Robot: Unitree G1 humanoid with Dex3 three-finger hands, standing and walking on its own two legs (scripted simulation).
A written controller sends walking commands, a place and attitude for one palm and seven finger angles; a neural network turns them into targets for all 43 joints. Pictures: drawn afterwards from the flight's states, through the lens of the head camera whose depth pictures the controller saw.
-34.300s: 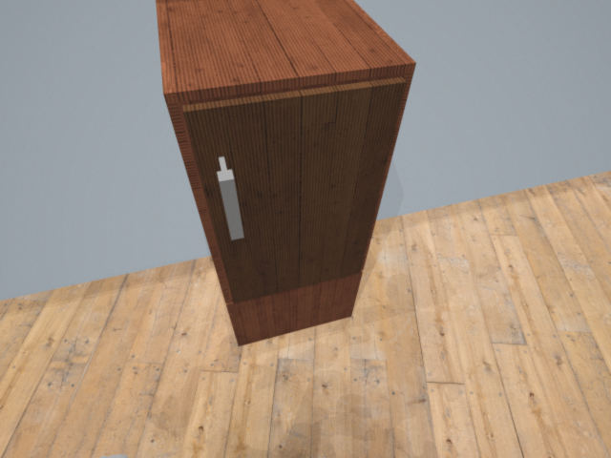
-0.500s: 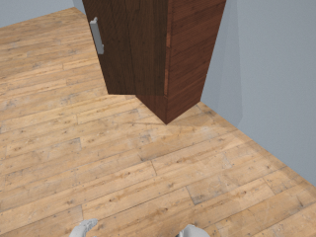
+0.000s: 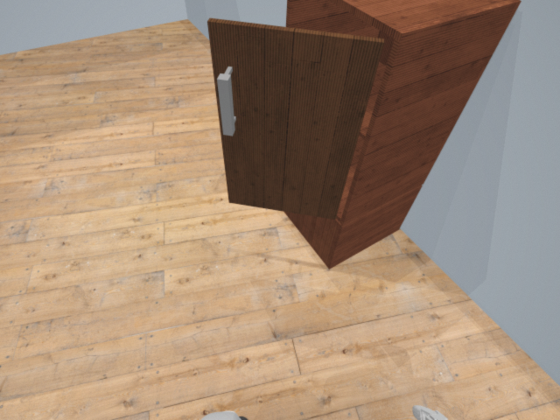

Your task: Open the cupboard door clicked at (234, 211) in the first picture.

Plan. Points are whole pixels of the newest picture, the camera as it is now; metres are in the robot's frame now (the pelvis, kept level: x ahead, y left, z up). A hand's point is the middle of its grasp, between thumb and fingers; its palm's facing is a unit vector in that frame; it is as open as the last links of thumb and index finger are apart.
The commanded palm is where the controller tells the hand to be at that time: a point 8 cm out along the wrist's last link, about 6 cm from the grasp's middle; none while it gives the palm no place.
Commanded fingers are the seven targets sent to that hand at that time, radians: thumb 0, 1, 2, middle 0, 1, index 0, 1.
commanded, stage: take the last steps up to it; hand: left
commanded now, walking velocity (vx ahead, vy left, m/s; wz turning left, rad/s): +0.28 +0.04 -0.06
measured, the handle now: (229, 101) +0.78 +0.22 +0.00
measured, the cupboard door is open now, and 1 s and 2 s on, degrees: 48 48 48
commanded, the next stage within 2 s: come to a stop and stand still in 0.32 s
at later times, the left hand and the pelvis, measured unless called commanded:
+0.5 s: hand (194, 338) +0.26 +0.18 -0.15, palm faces -0.04 -0.97 -0.23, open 7.4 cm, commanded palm none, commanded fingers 0.00 0.90 0.90 -0.20 -0.30 -0.20 -0.30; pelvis +0.16 +0.00 +0.00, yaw -2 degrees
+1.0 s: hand (184, 352) +0.24 +0.20 -0.16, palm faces -0.02 -0.96 -0.27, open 7.4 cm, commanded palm none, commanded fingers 0.00 0.90 0.90 -0.20 -0.30 -0.20 -0.30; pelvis +0.18 +0.00 +0.00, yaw -4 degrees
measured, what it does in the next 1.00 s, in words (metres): walks ahead: right foot, then left foot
